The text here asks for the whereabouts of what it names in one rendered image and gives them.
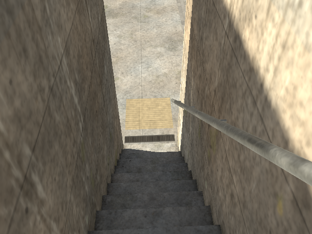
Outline stairs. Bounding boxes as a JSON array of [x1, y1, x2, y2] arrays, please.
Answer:
[[88, 142, 222, 234]]

